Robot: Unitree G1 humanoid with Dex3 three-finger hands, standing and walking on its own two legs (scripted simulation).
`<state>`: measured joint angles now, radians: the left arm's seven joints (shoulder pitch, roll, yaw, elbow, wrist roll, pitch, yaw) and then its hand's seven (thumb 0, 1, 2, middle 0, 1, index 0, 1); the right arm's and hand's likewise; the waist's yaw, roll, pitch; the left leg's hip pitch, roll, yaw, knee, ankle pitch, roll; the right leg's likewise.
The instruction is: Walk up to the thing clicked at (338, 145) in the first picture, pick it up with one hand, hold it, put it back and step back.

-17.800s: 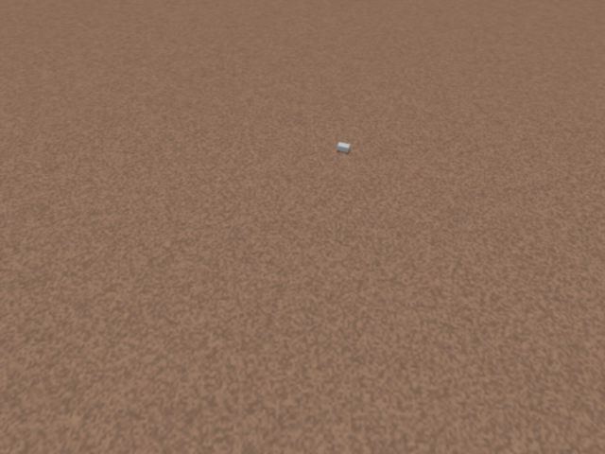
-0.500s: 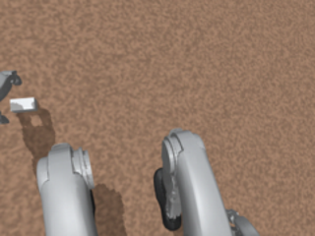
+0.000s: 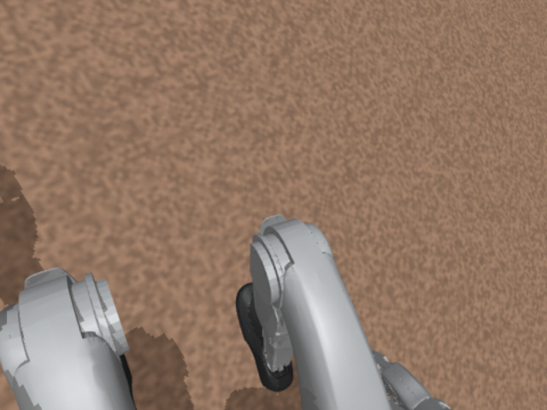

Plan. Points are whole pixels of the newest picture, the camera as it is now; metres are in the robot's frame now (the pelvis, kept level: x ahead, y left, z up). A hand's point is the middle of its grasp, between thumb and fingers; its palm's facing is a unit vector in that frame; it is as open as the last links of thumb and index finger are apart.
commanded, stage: rest palm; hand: left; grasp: from above
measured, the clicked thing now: out of the picture +0.44 +0.34 -0.28
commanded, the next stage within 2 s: close in 1.00 s
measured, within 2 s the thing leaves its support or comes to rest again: neither
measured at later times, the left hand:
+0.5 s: hand out of the picture +0.42 +0.33 -0.24, palm faces -0.46 -0.13 -0.88, open 12.3 cm
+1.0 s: hand out of the picture +0.43 +0.32 -0.26, palm faces -0.46 -0.13 -0.88, open 12.7 cm
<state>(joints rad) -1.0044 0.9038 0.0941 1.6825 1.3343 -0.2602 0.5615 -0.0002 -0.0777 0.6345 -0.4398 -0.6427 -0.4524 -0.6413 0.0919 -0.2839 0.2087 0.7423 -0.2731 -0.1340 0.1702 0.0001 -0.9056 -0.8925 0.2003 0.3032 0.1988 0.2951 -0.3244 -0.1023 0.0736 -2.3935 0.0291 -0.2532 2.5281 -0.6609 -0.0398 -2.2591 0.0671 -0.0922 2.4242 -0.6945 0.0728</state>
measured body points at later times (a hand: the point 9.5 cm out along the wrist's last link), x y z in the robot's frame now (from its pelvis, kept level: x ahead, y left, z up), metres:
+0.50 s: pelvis +0.01 +0.00 +0.00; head +0.27 +0.13 +0.34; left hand +0.44 +0.33 -0.19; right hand +0.09 -0.26 -0.07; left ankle +0.07 +0.14 -0.26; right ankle +0.10 -0.13 -0.26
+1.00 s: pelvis +0.01 +0.01 +0.00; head +0.27 +0.13 +0.33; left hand +0.45 +0.33 -0.21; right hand +0.08 -0.25 -0.07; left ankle +0.07 +0.14 -0.26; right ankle +0.10 -0.13 -0.26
